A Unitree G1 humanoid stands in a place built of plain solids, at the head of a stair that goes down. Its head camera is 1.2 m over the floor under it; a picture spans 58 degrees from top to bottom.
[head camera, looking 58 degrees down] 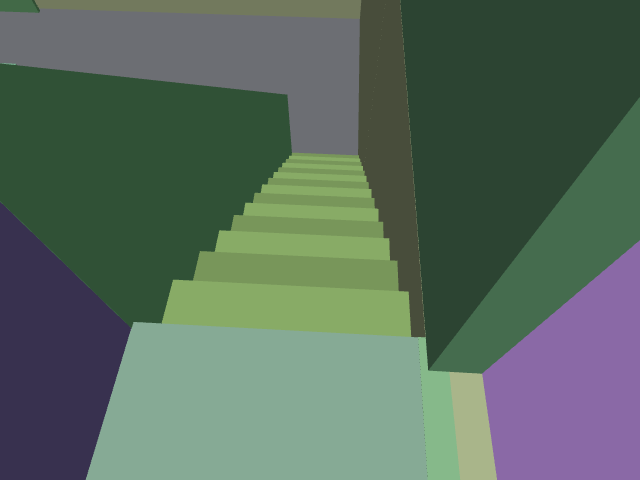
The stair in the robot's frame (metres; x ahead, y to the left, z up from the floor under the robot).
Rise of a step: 0.20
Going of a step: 0.24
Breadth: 0.85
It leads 3 degrees to the right of straight ahead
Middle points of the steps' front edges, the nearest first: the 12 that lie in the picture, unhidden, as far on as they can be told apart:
0.45 0.12 0.00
0.69 0.11 -0.20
0.93 0.09 -0.41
1.17 0.08 -0.61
1.41 0.07 -0.81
1.65 0.05 -1.02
1.89 0.04 -1.22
2.13 0.03 -1.43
2.37 0.01 -1.63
2.61 0.00 -1.83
2.85 -0.01 -2.04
3.09 -0.03 -2.24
